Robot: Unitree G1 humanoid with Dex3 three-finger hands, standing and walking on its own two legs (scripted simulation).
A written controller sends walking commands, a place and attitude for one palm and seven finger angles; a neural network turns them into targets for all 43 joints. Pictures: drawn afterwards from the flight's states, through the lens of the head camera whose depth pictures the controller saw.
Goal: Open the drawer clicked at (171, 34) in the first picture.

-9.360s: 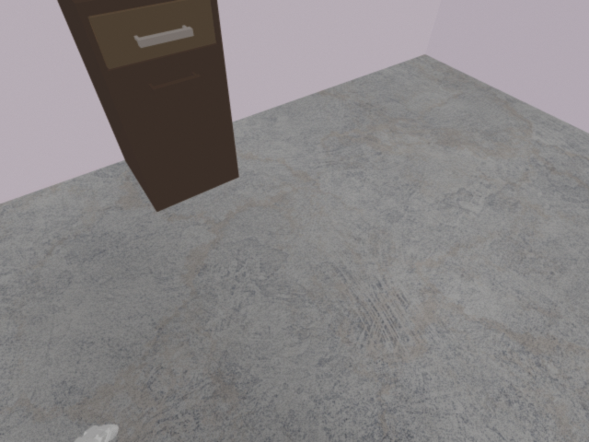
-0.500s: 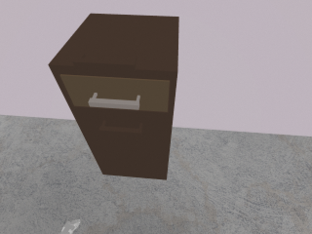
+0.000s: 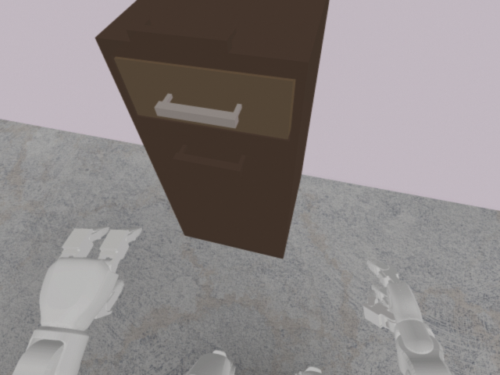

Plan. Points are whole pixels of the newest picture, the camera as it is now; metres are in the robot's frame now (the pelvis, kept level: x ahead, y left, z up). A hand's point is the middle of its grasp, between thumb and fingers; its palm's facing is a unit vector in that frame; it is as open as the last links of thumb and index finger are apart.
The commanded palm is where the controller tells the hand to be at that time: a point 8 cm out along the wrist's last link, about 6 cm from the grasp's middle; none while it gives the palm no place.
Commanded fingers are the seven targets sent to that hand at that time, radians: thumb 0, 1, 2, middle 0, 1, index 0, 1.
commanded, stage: raise the hand with hooked fingers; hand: left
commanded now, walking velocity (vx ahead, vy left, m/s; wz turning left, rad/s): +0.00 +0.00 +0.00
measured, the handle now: (199, 108) +0.60 +0.23 +0.04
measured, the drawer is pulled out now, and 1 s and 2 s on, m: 0.00 0.00 0.00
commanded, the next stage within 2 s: move the hooked fingers above the handle in 1.28 s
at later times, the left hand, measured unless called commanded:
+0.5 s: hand (107, 207) +0.30 +0.27 +0.10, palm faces +0.20 -0.08 -0.98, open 12.7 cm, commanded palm +0.27 +0.27 +0.16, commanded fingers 0.00 -0.43 0.33 -0.29 -1.15 -0.29 -1.15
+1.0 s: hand (100, 146) +0.36 +0.29 +0.16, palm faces +0.03 -0.08 -1.00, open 13.9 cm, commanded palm +0.33 +0.29 +0.21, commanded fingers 0.00 -0.50 0.30 -0.30 -1.20 -0.30 -1.20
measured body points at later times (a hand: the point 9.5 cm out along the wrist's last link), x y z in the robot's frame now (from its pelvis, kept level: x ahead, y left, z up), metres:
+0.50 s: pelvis +0.01 +0.05 +0.04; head +0.04 +0.01 +0.48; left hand +0.28 +0.28 +0.15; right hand +0.15 -0.24 -0.07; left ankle +0.01 +0.18 -0.68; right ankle +0.02 -0.06 -0.68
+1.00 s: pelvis +0.02 +0.08 +0.06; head +0.03 +0.06 +0.51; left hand +0.35 +0.29 +0.21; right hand +0.20 -0.14 -0.04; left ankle +0.01 +0.18 -0.68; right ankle +0.02 -0.06 -0.68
